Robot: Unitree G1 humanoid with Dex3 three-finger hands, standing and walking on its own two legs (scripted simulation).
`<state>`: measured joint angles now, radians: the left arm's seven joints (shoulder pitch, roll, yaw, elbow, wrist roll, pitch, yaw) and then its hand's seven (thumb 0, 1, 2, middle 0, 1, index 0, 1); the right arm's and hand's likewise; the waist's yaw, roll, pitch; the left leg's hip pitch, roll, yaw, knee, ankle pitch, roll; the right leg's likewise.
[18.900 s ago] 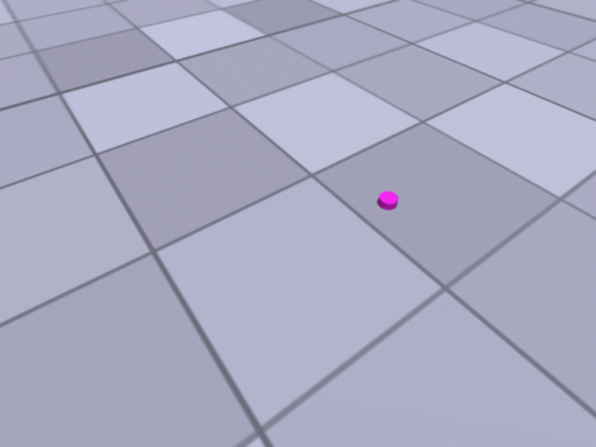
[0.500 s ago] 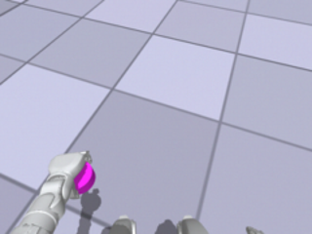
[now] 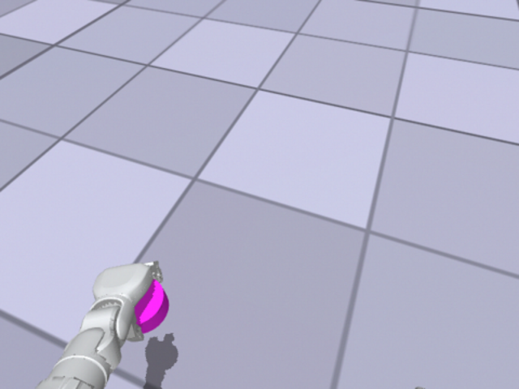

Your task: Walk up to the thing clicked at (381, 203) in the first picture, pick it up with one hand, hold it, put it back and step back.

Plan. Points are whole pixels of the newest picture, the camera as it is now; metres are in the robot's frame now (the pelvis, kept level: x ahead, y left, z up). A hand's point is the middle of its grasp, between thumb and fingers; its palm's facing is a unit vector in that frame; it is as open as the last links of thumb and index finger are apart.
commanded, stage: hold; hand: left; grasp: from above
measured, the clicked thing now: (141, 304) +0.32 +0.22 -0.10
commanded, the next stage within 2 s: crouch in 1.84 s
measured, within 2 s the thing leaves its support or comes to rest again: neither
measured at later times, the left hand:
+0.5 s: hand (124, 296) +0.31 +0.23 -0.04, palm faces -0.46 -0.06 -0.89, open 11.3 cm
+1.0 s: hand (119, 302) +0.29 +0.22 -0.02, palm faces -0.45 -0.06 -0.89, open 11.4 cm
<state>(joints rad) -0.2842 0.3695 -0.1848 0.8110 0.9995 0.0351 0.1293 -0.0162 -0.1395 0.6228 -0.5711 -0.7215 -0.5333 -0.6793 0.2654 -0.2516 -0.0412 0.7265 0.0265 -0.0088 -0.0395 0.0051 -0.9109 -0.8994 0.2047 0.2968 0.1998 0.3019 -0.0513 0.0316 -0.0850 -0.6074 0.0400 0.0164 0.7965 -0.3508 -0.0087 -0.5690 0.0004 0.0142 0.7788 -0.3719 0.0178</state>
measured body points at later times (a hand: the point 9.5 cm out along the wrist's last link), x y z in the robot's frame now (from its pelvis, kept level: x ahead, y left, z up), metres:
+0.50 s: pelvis +0.01 +0.00 +0.02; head +0.03 -0.01 +0.47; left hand +0.33 +0.23 +0.01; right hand +0.12 -0.26 -0.10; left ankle +0.03 +0.12 -0.71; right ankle +0.01 -0.13 -0.71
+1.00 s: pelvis +0.00 +0.00 +0.03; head +0.01 -0.01 +0.48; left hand +0.31 +0.23 +0.03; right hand +0.13 -0.26 -0.09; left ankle +0.03 +0.12 -0.71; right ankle +0.01 -0.13 -0.71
